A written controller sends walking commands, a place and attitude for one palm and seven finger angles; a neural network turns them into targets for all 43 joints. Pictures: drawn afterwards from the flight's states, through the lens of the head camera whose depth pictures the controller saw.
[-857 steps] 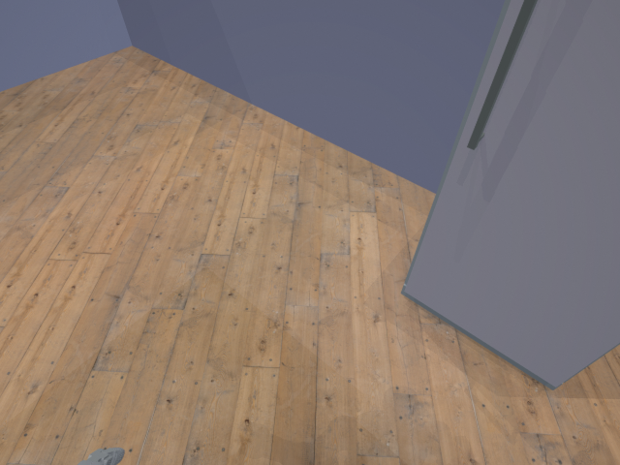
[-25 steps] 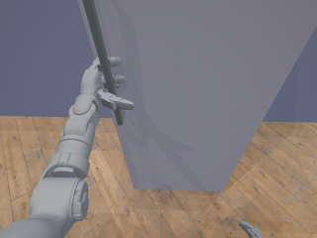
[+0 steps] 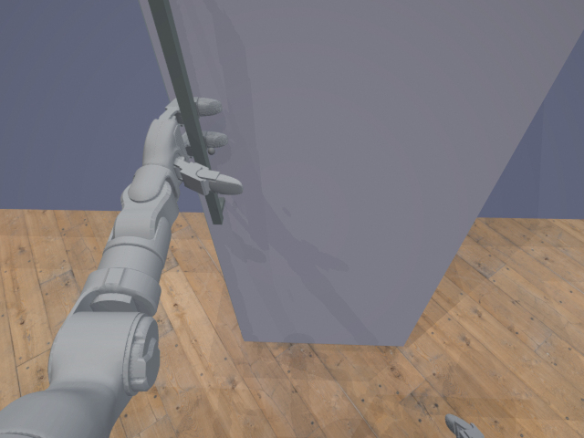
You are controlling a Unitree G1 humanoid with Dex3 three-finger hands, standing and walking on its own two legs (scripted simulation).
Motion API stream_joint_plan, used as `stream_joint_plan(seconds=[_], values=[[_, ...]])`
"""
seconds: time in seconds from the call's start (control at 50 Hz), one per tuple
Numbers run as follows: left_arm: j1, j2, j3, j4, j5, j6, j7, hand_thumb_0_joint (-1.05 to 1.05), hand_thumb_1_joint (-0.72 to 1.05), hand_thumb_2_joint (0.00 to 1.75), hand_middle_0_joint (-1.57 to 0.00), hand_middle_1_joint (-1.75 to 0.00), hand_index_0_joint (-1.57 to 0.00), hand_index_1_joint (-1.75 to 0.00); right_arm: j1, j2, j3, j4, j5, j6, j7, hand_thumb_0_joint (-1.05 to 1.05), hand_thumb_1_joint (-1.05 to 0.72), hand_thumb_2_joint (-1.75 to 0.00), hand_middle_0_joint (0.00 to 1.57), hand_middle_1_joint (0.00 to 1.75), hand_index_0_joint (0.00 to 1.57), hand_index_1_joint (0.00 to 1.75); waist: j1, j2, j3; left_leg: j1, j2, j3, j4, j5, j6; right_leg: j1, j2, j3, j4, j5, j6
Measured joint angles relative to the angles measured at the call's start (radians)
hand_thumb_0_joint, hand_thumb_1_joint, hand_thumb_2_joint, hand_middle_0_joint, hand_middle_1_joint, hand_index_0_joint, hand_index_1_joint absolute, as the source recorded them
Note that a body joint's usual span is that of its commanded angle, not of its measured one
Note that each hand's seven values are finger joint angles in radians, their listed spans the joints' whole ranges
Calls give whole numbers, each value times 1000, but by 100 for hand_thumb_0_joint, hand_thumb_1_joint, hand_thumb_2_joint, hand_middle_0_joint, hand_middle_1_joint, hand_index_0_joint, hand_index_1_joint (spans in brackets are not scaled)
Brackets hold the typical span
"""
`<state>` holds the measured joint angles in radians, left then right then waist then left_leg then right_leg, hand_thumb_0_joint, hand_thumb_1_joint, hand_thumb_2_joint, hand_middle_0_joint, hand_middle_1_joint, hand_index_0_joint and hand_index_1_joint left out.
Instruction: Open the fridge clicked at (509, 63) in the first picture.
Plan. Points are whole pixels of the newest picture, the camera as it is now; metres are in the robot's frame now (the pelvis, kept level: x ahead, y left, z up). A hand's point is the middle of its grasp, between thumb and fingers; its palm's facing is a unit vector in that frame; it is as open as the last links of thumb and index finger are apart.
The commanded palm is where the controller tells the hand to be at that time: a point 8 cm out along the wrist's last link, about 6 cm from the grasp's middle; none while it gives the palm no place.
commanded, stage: slide the fingers in behind the handle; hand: left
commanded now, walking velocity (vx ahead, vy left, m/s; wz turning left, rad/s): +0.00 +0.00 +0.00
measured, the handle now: (192, 106) +0.49 +0.15 +0.21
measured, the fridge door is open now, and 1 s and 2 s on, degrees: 0 0 0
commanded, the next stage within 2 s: grip the handle and tug to test in 0.10 s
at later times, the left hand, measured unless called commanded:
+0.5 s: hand (210, 150) +0.45 +0.13 +0.17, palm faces -0.01 -1.00 -0.01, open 11.7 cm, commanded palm +0.42 +0.18 +0.17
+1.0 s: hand (210, 151) +0.45 +0.13 +0.17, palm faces -0.03 -1.00 -0.01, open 5.1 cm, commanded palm +0.42 +0.18 +0.17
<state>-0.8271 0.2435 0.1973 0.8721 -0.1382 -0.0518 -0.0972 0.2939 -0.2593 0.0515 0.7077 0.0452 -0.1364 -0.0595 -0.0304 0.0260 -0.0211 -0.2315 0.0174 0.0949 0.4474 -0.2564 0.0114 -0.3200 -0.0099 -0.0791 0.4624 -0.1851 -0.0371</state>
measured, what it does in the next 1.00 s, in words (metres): stands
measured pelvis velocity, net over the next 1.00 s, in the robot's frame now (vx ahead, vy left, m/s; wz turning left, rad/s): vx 0.00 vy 0.01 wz -0.01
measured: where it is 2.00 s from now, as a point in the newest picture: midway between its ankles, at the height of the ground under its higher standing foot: outside the picture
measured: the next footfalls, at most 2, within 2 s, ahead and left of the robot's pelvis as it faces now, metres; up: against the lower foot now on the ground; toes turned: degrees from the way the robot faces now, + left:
none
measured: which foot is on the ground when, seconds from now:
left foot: down 0.00-1.00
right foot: down 0.00-1.00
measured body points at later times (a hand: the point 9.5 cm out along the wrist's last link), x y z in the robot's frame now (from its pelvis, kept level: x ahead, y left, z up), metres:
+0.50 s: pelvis +0.00 +0.01 +0.00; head +0.02 -0.01 +0.45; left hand +0.45 +0.18 +0.18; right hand +0.10 -0.24 -0.12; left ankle -0.02 +0.11 -0.74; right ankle +0.03 -0.09 -0.74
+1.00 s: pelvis +0.00 +0.01 +0.00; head +0.02 -0.01 +0.45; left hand +0.45 +0.18 +0.17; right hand +0.11 -0.24 -0.11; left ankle -0.02 +0.11 -0.74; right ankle +0.03 -0.09 -0.74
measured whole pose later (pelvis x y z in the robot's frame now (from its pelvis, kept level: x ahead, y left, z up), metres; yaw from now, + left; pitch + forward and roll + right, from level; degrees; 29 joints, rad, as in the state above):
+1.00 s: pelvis +0.00 +0.01 +0.00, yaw +0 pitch +3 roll +0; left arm -0.81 0.23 0.19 0.84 -0.13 -0.05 -0.09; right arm 0.30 -0.26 0.05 0.69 0.04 -0.13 -0.05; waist -0.03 0.03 -0.03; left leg -0.24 0.01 0.10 0.45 -0.27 0.02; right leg -0.33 -0.01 -0.07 0.46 -0.19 -0.03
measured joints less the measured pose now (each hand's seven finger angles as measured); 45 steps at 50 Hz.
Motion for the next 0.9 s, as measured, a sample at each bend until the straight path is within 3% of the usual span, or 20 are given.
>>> stream_joint_plan(seconds=[0.26,0.36,0.9], values=[[6,-5,9,-1,5,-15,1,-1,-50,30,-34,-122,-33,-122,10,0,-1,-8,-2,-5,7,1,-91,-90,20,30,20,30,-3,-2,-5,-6,-4,9,1,-1,6,-9,-3,10,2,3,6],[-6,-7,3,7,4,-13,6,-1,-42,34,-35,-124,-34,-124,11,1,0,-6,-1,-4,6,1,-91,-90,20,30,20,30,-3,-2,-2,-9,-6,7,4,-1,8,-10,-6,9,1,4,8],[6,-6,6,-10,5,-5,4,1,70,82,-44,-137,-43,-138,7,2,-2,-14,-5,1,9,1,-91,-90,20,30,20,30,1,-3,-7,-10,-5,5,8,-9,8,-10,-3,9,3,-3,9]])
